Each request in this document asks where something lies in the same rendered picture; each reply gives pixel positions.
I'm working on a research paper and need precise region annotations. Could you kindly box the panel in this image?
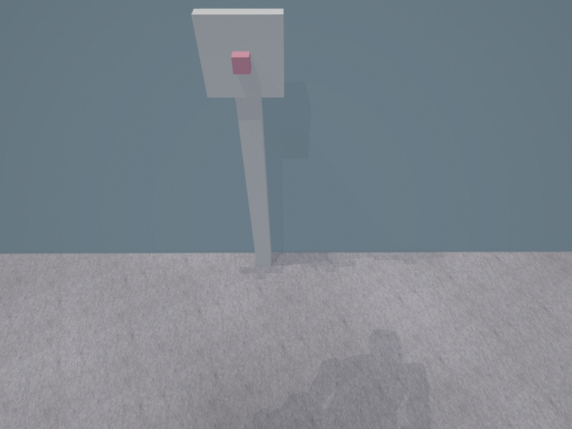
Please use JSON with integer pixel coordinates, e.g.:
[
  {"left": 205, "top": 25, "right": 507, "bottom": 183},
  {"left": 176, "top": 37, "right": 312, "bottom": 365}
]
[{"left": 191, "top": 9, "right": 284, "bottom": 267}]

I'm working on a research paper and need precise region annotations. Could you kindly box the button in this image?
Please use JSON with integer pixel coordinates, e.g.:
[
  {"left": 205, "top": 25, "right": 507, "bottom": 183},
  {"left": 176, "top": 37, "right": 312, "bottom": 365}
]
[{"left": 231, "top": 51, "right": 251, "bottom": 74}]

